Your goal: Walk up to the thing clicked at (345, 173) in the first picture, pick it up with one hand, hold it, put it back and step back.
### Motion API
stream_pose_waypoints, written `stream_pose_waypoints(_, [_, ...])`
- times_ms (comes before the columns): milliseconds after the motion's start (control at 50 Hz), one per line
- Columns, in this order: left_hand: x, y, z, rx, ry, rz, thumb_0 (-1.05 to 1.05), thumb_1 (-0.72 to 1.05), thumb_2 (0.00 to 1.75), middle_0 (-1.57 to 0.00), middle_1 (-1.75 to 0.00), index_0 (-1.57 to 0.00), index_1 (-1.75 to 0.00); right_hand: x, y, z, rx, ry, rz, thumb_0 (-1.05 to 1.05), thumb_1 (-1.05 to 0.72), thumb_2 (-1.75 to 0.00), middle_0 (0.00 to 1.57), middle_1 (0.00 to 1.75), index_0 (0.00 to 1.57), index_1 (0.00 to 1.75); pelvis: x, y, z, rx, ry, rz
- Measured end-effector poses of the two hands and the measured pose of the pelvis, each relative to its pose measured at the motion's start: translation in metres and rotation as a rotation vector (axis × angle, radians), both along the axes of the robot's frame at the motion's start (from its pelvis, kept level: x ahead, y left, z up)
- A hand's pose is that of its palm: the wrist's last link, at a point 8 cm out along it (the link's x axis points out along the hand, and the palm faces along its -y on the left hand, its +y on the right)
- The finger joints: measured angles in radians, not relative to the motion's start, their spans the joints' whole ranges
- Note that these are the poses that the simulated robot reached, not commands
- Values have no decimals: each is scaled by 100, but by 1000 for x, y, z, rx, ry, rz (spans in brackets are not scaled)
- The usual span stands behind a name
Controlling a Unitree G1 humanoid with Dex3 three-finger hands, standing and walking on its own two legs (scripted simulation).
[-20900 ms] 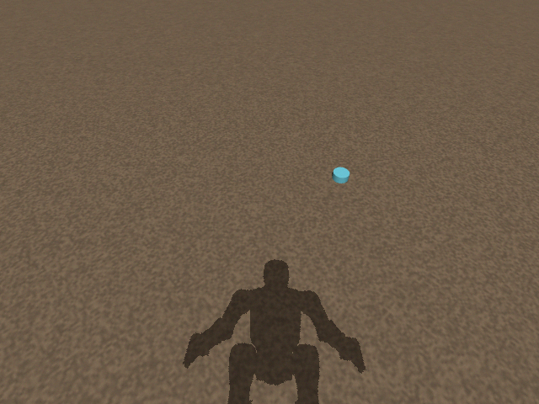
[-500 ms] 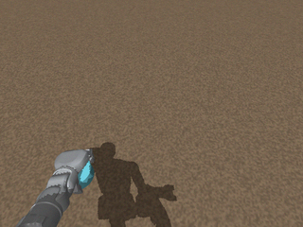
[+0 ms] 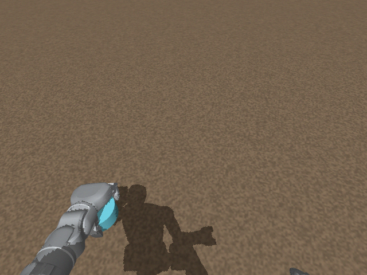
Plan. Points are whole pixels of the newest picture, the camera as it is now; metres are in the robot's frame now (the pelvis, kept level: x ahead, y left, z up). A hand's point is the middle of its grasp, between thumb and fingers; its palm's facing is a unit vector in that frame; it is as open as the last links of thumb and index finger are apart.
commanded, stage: hold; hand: left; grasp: from above
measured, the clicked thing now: (98, 211) +0.31 +0.24 -0.07
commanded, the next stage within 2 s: crouch in 1.34 s
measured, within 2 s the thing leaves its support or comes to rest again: neither
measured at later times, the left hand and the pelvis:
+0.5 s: hand (94, 217) +0.28 +0.22 -0.03, palm faces -0.45 -0.06 -0.89, open 11.0 cm; pelvis -0.01 +0.00 +0.01, yaw +0 degrees
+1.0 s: hand (96, 218) +0.28 +0.22 -0.03, palm faces -0.46 -0.06 -0.88, open 11.1 cm; pelvis -0.01 +0.00 +0.01, yaw +0 degrees
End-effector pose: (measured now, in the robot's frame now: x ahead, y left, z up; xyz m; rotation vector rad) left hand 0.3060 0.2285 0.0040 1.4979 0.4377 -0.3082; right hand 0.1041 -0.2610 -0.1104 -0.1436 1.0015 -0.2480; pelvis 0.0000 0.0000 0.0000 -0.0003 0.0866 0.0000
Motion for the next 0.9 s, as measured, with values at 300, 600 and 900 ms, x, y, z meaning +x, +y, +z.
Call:
stream_pose_waypoints(300, [-13,-3,13,-7,0,-7,1,-16,69,-42,-78,-55,-78,6,3,8,8,-31,14,1,-90,-90,20,30,20,30,-7,-1,6,3,-34,-2])
stream_pose_waypoints(600, [-19,-2,24,-6,-8,-15,2,-17,71,-41,-81,-53,-80,12,9,13,18,-66,21,1,-90,-90,20,30,20,30,-11,1,9,4,-59,-6])
stream_pose_waypoints(900, [-22,-7,28,-10,8,-23,2,-18,74,-40,-82,-52,-82,20,11,17,26,-84,32,1,-91,-90,20,30,20,30,-10,-1,12,6,-72,-5])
